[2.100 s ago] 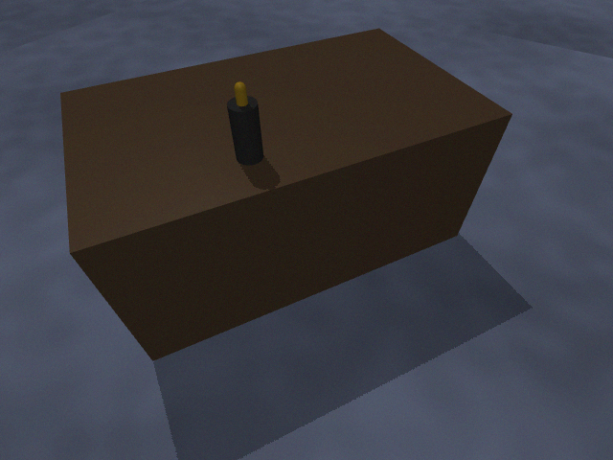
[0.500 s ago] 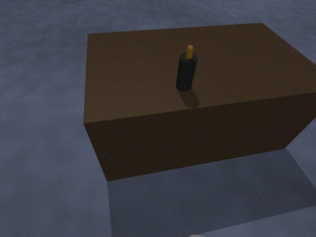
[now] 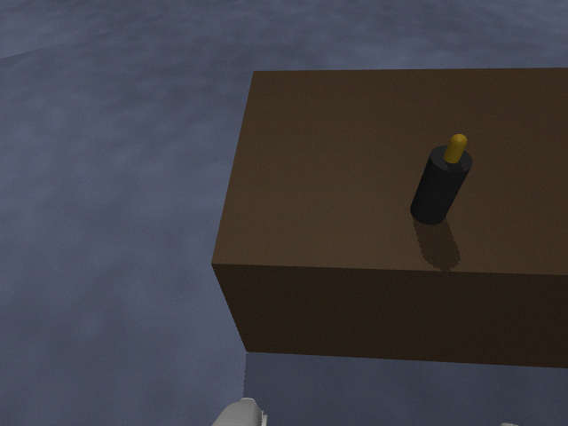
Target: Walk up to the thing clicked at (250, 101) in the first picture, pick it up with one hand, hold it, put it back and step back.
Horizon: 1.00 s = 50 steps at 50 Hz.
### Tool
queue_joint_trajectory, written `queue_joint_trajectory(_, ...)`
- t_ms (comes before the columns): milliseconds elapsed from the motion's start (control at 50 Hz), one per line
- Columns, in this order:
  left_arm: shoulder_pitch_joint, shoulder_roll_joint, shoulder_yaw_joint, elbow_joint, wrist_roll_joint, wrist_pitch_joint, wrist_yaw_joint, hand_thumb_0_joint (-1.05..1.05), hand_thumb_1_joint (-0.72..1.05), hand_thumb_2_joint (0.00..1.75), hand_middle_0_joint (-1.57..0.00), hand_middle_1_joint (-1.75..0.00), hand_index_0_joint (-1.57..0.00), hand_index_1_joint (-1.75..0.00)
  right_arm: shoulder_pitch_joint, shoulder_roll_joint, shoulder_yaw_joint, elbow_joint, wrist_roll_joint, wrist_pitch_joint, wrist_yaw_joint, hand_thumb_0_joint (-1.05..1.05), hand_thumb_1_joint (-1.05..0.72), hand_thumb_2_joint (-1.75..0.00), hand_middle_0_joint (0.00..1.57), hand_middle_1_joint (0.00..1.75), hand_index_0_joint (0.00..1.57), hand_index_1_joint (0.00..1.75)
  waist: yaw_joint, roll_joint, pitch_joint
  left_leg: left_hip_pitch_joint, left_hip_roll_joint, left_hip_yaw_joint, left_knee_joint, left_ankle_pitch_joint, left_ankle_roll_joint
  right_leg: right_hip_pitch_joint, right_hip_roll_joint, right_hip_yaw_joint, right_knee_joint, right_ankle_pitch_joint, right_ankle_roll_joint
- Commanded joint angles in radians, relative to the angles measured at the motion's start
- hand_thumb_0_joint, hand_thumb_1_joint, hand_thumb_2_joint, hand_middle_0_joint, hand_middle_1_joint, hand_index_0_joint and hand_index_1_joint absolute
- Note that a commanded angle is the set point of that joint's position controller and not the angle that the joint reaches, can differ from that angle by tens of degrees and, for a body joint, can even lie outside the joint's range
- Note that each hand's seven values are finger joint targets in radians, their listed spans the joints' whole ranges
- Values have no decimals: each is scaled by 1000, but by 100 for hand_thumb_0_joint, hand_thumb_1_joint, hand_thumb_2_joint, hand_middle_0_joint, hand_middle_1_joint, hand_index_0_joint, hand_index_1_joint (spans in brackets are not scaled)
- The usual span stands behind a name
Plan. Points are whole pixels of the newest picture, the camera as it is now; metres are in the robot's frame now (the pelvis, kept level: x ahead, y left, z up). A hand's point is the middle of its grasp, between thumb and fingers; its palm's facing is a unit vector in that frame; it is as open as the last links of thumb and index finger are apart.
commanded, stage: walk up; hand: right
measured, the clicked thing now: (442, 178) +0.61 -0.25 -0.06
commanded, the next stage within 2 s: stand in 1.56 s
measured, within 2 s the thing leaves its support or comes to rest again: neither
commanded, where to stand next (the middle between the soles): +0.14 +0.00 m, yaw +0 degrees
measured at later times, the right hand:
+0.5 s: hand (459, 409) +0.21 -0.24 -0.17, palm faces -0.06 +0.93 -0.37, open 7.4 cm
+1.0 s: hand out of the picture +0.17 -0.23 -0.15, palm faces -0.09 +0.94 -0.34, open 7.4 cm
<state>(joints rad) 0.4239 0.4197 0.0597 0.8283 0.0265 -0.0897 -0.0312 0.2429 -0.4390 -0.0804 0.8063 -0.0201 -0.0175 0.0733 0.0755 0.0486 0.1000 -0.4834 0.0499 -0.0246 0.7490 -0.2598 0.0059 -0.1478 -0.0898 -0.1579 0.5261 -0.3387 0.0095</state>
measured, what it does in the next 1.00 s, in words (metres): steps on the spot: left foot, then right foot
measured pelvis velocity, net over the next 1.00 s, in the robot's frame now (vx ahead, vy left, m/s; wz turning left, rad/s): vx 0.07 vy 0.02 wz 0.05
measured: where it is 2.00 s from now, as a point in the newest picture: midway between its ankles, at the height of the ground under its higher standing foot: outside the picture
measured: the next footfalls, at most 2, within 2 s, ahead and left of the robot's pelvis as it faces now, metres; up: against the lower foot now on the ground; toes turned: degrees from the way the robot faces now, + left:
left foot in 0.08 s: +0.14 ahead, +0.14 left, +0.00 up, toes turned +2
right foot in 0.38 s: +0.15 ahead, -0.13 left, +0.00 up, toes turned +0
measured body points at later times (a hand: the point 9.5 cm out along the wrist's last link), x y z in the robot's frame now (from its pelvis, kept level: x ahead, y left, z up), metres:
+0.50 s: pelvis +0.08 +0.02 -0.03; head +0.11 +0.02 +0.42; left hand +0.13 +0.34 -0.14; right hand +0.21 -0.28 -0.14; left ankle +0.10 +0.14 -0.73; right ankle +0.11 -0.12 -0.73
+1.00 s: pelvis +0.07 +0.02 +0.00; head +0.08 +0.02 +0.45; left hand +0.14 +0.32 -0.13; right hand +0.17 -0.28 -0.12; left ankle +0.10 +0.14 -0.73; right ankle +0.11 -0.12 -0.73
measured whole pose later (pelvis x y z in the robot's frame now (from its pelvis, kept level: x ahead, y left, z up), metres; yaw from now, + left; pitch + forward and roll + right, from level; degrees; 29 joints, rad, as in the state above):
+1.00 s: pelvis +0.07 +0.02 +0.00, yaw +3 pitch -2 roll +0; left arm 0.09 0.37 -0.01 1.08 0.00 0.00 -0.03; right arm 0.11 -0.36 0.01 1.09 0.00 -0.02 0.02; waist 0.01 0.00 0.06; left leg -0.24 0.01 0.00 0.49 -0.21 0.00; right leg -0.23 -0.06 -0.05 0.46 -0.20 0.03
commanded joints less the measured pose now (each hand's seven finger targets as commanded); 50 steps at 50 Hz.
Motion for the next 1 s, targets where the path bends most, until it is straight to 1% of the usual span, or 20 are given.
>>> queue_joint_trajectory(0, -23, 252, 66, -85, -10, -2, 30, 0, 90, 90, -20, -30, -20, -30, -7, -92, -31, -76, 15, -33, -20, 0, -90, -90, 20, 30, 20, 30, -41, -188, -73, 188, -58, 119, -160, 142, 28, -40, -152, 64, 28, 599, -163)
queue_joint_trajectory(40, -17, 179, 33, -103, -17, 9, 35, 0, 90, 90, -20, -30, -20, -30, 153, -172, -57, -25, 7, -45, -39, 0, -90, -90, 20, 30, 20, 30, -127, -8, -173, 444, -47, 54, -226, 218, 75, -150, -103, 46, 331, 450, -109)
queue_joint_trajectory(60, 20, 117, 13, -118, -27, 13, 36, 0, 90, 90, -20, -30, -20, -30, 202, -263, -82, -30, -2, -49, -54, 0, -90, -90, 20, 30, 20, 30, -145, 207, -220, 552, 163, -248, -266, 310, 154, -330, -13, 43, 565, 89, -58)
queue_joint_trajectory(80, 74, 152, 24, -103, -36, 31, 44, 0, 90, 90, -20, -30, -20, -30, 185, -322, -90, -66, 26, -47, -60, 0, -90, -90, 20, 30, 20, 30, -118, 189, -270, 551, 365, -564, -352, 363, 280, -400, 76, 120, 652, -239, -44)
queue_joint_trajectory(100, 17, 217, 32, -72, -27, 48, 53, 0, 90, 90, -20, -30, -20, -30, 147, -307, -98, -59, 44, -39, -62, 0, -90, -90, 20, 30, 20, 30, -121, 72, -226, 453, 357, -537, -366, 260, 310, -399, 20, 188, 727, -243, -58)
queue_joint_trajectory(180, 69, 188, 30, -9, -32, 56, 45, 0, 90, 90, -20, -30, -20, -30, -14, -205, -39, -87, 28, -44, -80, 0, -90, -90, 20, 30, 20, 30, -38, 96, -96, 195, 202, -173, -308, 384, 211, -289, -29, 184, 535, -129, -51)
queue_joint_trajectory(300, 9, 152, 35, 21, -28, 54, 51, 0, 90, 90, -20, -30, -20, -30, -64, -196, -18, -81, 23, -25, -85, 0, -90, -90, 20, 30, 20, 30, -43, 127, -177, 146, 185, -133, -157, 568, 211, -101, 39, 110, 223, 16, -33)
queue_joint_trajectory(340, -16, 182, 46, 26, -11, 51, 52, 0, 90, 90, -20, -30, -20, -30, -97, -179, -11, -85, 35, -8, -86, 0, -90, -90, 20, 30, 20, 30, -26, 78, -172, 65, 142, -133, -108, 294, 141, -29, 48, 127, 102, 129, -58)
queue_joint_trajectory(360, -49, 226, 54, 13, -1, 46, 53, 0, 90, 90, -20, -30, -20, -30, -88, -149, -2, -83, 41, -1, -85, 0, -90, -90, 20, 30, 20, 30, -34, -23, -156, 16, 95, -106, -64, 139, 91, -36, -37, 245, 44, 213, -91)
queue_joint_trajectory(400, -172, 295, 57, -12, -11, 45, 47, 0, 90, 90, -20, -30, -20, -30, -90, -136, -7, -49, 34, 14, -93, 0, -90, -90, 20, 30, 20, 30, -64, -212, -110, 96, -55, 23, 151, -233, 28, -241, -286, 527, -87, 217, -265)
queue_joint_trajectory(420, -229, 282, 48, -23, -8, 43, 48, 0, 90, 90, -20, -30, -20, -30, -75, -150, -15, -29, 27, 16, -92, 0, -90, -90, 20, 30, 20, 30, -83, -217, -90, 133, -47, 13, 187, -258, 24, -280, -285, 523, -69, 267, -279)
queue_joint_trajectory(460, -265, 258, 37, -15, -6, 46, 52, 0, 90, 90, -20, -30, -20, -30, -44, -147, -15, 7, 35, 8, -87, 0, -90, -90, 20, 30, 20, 30, -101, -225, -83, 137, -43, 28, 90, -187, 34, -253, -203, 387, -9, 344, -216)
queue_joint_trajectory(480, -275, 250, 31, -10, -6, 51, 50, 0, 90, 90, -20, -30, -20, -30, -10, -144, -12, 30, 36, -2, -86, 0, -90, -90, 20, 30, 20, 30, -111, -237, -105, 197, -22, 20, -45, -23, 39, -242, -157, 333, 48, 371, -165)
queue_joint_trajectory(500, -277, 214, 22, -7, -12, 56, 49, 0, 90, 90, -20, -30, -20, -30, 2, -161, -16, 46, 24, -14, -88, 0, -90, -90, 20, 30, 20, 30, -107, -173, -141, 240, 38, -77, -138, 134, 56, -235, -98, 271, 138, 360, -109)
queue_joint_trajectory(540, -221, 177, 14, 20, -25, 73, 47, 0, 90, 90, -20, -30, -20, -30, -79, -236, -23, 39, 19, -28, -86, 0, -90, -90, 20, 30, 20, 30, -51, -22, -164, 187, 198, -325, -230, 174, 186, -193, 39, 170, 259, 93, -42)
queue_joint_trajectory(560, -220, 181, 13, 38, -22, 74, 50, 0, 90, 90, -20, -30, -20, -30, -107, -237, -23, 39, 14, -27, -84, 0, -90, -90, 20, 30, 20, 30, -49, -8, -153, 141, 204, -325, -237, 198, 199, -140, 39, 174, 238, 19, -42)
queue_joint_trajectory(620, -250, 194, 15, 66, -20, 59, 41, 0, 90, 90, -20, -30, -20, -30, -153, -174, 5, 62, 20, -19, -83, 0, -90, -90, 20, 30, 20, 30, -39, -35, -161, 71, 78, -143, -197, 88, 78, -24, -32, 237, 70, 178, -85)
queue_joint_trajectory(660, -294, 207, 10, 74, -25, 59, 36, 0, 90, 90, -20, -30, -20, -30, -133, -159, 14, 101, 19, -14, -82, 0, -90, -90, 20, 30, 20, 30, -61, -26, -148, 139, 34, -98, -207, 3, 45, -87, -77, 277, 24, 155, -107)
queue_joint_trajectory(900, -376, 164, -15, 193, -30, 62, 23, 0, 90, 90, -20, -30, -20, -30, -193, -146, 43, 215, 19, -19, -68, 0, -90, -90, 20, 30, 20, 30, -61, -27, -89, 189, 71, -135, -419, -67, 34, -50, -45, 222, -153, 43, -51)
queue_joint_trajectory(980, -388, 160, -15, 220, -27, 54, 22, 0, 90, 90, -20, -30, -20, -30, -199, -139, 47, 241, 20, -22, -67, 0, -90, -90, 20, 30, 20, 30, -66, -44, -136, 262, 67, -108, -425, 38, 26, -9, -56, 219, -200, 134, -40)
